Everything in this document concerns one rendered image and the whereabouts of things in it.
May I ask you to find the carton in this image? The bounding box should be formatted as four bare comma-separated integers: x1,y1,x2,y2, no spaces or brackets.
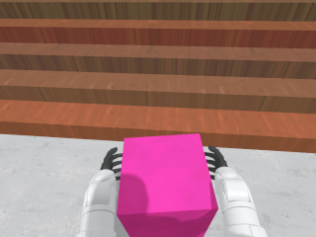
117,133,218,237

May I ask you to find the left robot hand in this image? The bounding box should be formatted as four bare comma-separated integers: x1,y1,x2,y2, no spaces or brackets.
100,147,122,181

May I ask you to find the robot left forearm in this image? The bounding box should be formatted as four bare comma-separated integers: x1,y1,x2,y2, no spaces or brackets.
75,169,117,237

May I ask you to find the right robot hand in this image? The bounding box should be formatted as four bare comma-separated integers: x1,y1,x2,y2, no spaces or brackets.
204,145,228,180

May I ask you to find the robot right forearm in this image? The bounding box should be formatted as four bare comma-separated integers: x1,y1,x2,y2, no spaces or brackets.
214,166,268,237

